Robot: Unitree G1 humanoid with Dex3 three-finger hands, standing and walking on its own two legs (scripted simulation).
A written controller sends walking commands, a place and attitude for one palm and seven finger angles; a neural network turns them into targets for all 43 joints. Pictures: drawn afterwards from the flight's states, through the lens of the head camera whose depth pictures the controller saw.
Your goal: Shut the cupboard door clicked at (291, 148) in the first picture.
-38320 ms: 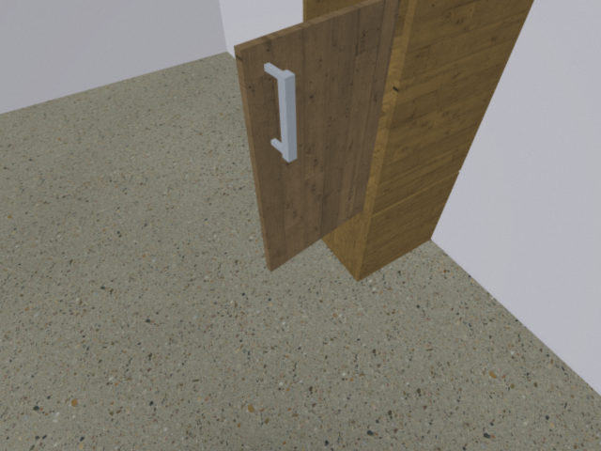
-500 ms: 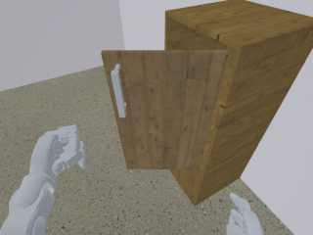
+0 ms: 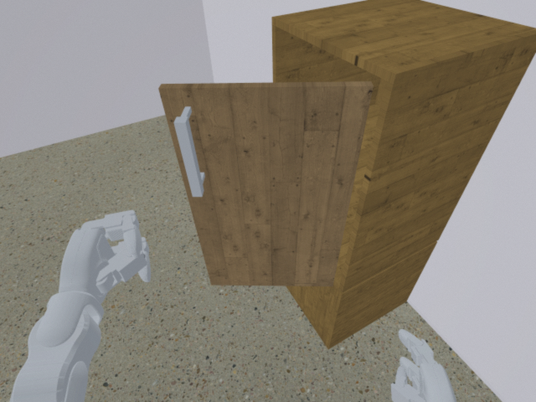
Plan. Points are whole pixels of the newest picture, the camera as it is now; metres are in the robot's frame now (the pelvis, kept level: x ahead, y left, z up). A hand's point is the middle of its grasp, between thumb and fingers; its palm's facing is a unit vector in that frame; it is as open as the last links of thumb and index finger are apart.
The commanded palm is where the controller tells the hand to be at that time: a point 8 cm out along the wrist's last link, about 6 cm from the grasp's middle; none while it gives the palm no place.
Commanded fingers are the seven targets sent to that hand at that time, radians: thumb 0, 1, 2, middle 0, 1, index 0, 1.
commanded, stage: bring the fist close to the handle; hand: left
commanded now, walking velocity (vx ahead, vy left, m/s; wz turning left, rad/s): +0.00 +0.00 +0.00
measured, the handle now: (192, 153) +0.48 +0.20 +0.14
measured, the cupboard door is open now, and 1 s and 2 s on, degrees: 60 58 48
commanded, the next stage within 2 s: push the door shut along its arc in 1.24 s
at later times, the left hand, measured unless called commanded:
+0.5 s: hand (173, 206) +0.34 +0.19 +0.15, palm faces +0.08 -1.00 -0.01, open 3.1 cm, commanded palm +0.32 +0.23 +0.15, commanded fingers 0.00 0.90 0.90 -1.30 -1.50 -1.30 -1.50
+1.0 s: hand (195, 177) +0.41 +0.17 +0.14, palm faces +0.10 -0.99 -0.01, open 3.1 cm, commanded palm +0.38 +0.22 +0.15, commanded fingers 0.00 0.90 0.90 -1.30 -1.50 -1.30 -1.50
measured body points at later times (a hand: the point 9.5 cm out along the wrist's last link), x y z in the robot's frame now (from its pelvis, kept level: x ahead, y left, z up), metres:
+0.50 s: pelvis +0.01 +0.02 +0.00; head +0.00 +0.00 +0.45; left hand +0.33 +0.24 +0.15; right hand +0.19 -0.21 -0.08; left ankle -0.01 +0.11 -0.73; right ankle +0.02 -0.07 -0.73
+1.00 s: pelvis +0.02 +0.02 +0.00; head +0.02 +0.01 +0.45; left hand +0.40 +0.23 +0.15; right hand +0.15 -0.22 -0.10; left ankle -0.01 +0.11 -0.73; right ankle +0.02 -0.07 -0.73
